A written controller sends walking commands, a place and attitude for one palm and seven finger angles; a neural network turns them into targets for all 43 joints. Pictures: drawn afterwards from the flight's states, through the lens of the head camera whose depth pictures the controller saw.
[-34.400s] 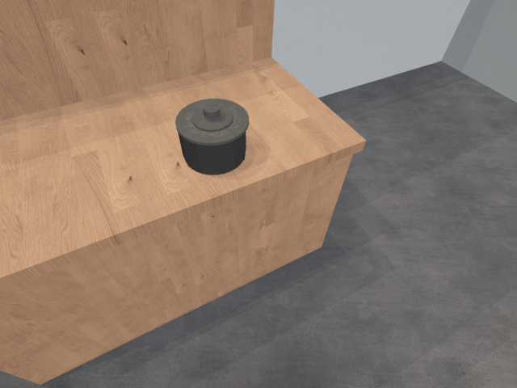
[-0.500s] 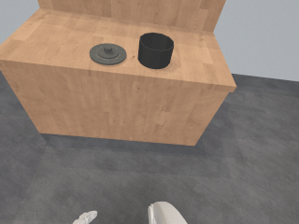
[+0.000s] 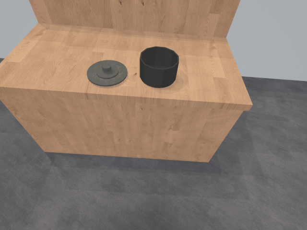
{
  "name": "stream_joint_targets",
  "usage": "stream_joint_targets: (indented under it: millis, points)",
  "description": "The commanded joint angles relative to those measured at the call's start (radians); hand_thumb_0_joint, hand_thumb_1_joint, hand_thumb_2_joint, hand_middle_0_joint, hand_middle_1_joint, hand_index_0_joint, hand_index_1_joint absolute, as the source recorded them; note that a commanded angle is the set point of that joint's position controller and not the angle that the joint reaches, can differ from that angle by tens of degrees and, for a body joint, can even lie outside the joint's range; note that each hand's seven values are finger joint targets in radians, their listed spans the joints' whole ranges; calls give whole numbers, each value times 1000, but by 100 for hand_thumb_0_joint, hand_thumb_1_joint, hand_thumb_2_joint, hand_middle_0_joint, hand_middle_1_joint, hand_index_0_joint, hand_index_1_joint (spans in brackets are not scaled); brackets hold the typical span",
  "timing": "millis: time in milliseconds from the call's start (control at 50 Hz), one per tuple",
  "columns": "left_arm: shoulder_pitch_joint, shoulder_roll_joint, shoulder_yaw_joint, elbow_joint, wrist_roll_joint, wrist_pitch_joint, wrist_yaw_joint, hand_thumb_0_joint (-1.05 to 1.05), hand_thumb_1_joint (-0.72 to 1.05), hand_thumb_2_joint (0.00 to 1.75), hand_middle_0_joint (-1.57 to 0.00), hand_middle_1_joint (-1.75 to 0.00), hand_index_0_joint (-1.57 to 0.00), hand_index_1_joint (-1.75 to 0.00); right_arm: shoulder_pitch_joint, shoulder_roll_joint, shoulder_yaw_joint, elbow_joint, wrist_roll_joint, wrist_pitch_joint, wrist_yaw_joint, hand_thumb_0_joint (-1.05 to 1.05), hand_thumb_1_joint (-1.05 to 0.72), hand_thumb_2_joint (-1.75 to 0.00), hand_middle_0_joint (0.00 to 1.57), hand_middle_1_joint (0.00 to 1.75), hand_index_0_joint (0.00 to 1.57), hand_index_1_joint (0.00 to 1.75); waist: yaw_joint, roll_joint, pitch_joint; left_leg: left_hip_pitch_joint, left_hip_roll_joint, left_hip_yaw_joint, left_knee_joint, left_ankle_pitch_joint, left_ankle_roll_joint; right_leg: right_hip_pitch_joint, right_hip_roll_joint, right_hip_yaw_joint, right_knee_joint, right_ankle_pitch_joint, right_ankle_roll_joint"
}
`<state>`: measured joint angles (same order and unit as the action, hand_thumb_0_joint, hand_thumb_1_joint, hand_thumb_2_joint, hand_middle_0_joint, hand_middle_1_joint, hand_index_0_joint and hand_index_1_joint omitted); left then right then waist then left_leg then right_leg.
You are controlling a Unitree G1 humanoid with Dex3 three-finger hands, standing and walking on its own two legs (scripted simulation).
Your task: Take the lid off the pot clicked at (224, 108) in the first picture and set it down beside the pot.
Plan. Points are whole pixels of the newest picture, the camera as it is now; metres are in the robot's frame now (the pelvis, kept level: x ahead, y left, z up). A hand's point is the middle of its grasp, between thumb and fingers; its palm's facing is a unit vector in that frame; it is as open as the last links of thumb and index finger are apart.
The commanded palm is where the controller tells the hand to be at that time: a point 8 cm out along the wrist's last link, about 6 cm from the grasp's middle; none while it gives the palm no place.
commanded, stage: stop stepping back and stand still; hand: left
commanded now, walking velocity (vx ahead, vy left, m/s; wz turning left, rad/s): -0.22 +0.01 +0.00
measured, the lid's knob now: (106, 67) +0.77 +0.24 -0.06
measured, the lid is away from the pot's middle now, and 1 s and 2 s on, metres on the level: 0.24 0.24 0.24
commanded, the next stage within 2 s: let the arm hang, fingers relaxed in 0.84 s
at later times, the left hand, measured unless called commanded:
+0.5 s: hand out of the picture +0.09 +0.17 -0.16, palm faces +0.02 -0.97 -0.25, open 7.4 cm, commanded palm none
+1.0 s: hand out of the picture +0.02 +0.16 -0.16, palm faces +0.05 -0.98 -0.21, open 7.3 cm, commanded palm none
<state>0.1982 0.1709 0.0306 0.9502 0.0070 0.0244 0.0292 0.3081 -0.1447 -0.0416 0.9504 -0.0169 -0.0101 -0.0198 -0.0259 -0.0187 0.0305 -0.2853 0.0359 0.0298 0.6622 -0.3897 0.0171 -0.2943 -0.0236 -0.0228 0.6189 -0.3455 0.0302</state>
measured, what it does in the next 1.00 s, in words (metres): stands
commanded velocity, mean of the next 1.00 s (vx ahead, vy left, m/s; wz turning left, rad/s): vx -0.05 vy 0.00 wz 0.00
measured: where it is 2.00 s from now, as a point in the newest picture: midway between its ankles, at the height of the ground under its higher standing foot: outside the picture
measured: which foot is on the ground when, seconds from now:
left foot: down 0.00-1.00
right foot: down 0.00-1.00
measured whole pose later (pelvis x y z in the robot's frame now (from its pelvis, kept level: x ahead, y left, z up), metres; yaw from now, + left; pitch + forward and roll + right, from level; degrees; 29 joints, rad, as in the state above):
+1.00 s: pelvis +0.00 -0.02 +0.02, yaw +1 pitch +0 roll +0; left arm 0.26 0.16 0.03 1.07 0.01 0.00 0.04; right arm 0.34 -0.10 -0.04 1.10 -0.01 0.01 -0.02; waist -0.02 0.00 0.03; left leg -0.16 0.05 0.04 0.46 -0.30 -0.02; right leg -0.17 -0.01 -0.05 0.45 -0.27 0.00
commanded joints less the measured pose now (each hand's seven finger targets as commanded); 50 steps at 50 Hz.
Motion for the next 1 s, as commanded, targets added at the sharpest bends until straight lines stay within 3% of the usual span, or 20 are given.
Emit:
stream_joint_targets:
  millis: [0,60,80,120,220,240,300,320,420,540,580,700,800,960,980]
  points:
    - [30,112,22,-38,-1,-29,10,0,90,90,-20,-30,-20,-30,58,-113,-26,-14,12,-9,-20,0,-90,-90,20,30,20,30,10,169,1,84,116,-95,-188,857,36,53,-54,38,-68,398,-30]
    - [49,122,33,-33,-2,-37,21,0,90,90,-20,-30,-20,-30,68,-122,-47,-14,17,5,-27,0,-90,-90,20,30,20,30,-6,74,-124,225,109,-43,-115,990,15,75,-79,20,-36,598,-39]
    - [40,128,32,-40,0,-36,23,0,90,90,-20,-30,-20,-30,60,-128,-51,-19,18,12,-28,0,-90,-90,20,30,20,30,-11,52,-120,235,112,-43,-110,1000,17,60,-77,15,-27,616,-40]
    - [31,132,38,-48,4,-31,21,0,90,90,-20,-30,-20,-30,35,-143,-60,-30,13,21,-25,0,-90,-90,20,30,20,30,-8,53,-147,230,121,-48,-114,909,26,70,-75,13,-26,573,-40]
    - [26,143,37,-58,12,-25,19,0,90,90,-20,-30,-20,-30,-28,-128,-57,-49,8,33,-16,0,-90,-90,20,30,20,30,1,-9,-102,111,83,-39,-119,523,13,99,-112,76,-90,549,-74]
    - [28,147,37,-58,11,-27,20,0,90,90,-20,-30,-20,-30,-27,-121,-54,-49,8,32,-14,0,-90,-90,20,30,20,30,2,-12,-112,110,72,-30,-107,509,7,111,-127,91,-97,578,-81]
    - [47,164,43,-56,10,-31,27,0,90,90,-20,-30,-20,-30,-14,-107,-51,-43,10,26,-15,0,-90,-90,20,30,20,30,3,2,-182,126,58,-4,-79,650,-5,199,-142,80,-51,783,-86]
    - [45,164,42,-54,7,-31,29,0,90,90,-20,-30,-20,-30,-24,-115,-50,-41,12,26,-15,0,-90,-90,20,30,20,30,8,-33,-193,132,58,-5,-75,640,-7,206,-137,74,-51,779,-85]
    - [23,129,27,-50,6,-29,27,0,90,90,-20,-30,-20,-30,-26,-108,-40,-19,11,20,-13,0,-90,-90,20,30,20,30,6,13,-121,160,79,-33,-153,597,12,138,-95,44,-101,552,-61]
    - [34,117,21,-21,3,-35,22,0,90,90,-20,-30,-20,-30,-11,-99,-29,23,10,16,-11,0,-90,-90,20,30,20,30,13,2,-74,145,69,-24,-198,435,6,149,-88,53,-173,429,-65]
    - [27,111,20,-14,4,-35,21,0,90,90,-20,-30,-20,-30,2,-87,-26,36,9,16,-10,0,-90,-90,20,30,20,30,11,16,-27,120,65,-28,-224,360,6,134,-81,50,-196,354,-66]
    - [41,92,19,19,2,-38,16,0,90,90,-20,-30,-20,-30,35,-73,-17,72,5,11,-9,0,-90,-90,20,30,20,30,16,38,18,85,60,-37,-265,239,9,125,-73,54,-245,217,-69]
    - [56,79,16,43,1,-40,14,0,90,90,-20,-30,-20,-30,63,-61,-14,92,5,8,-10,0,-90,-90,20,30,20,30,15,39,44,71,62,-43,-282,202,14,109,-65,52,-261,162,-70]
    - [97,61,13,77,-1,-47,15,0,90,90,-20,-30,-20,-30,99,-54,-11,117,9,-1,-15,0,-90,-90,20,30,20,30,14,27,19,94,66,-41,-272,275,18,121,-65,36,-241,232,-67]
    - [95,58,11,78,1,-45,16,0,90,90,-20,-30,-20,-30,102,-47,-11,118,11,1,-15,0,-90,-90,20,30,20,30,11,31,48,84,65,-47,-280,257,19,103,-61,33,-241,210,-66]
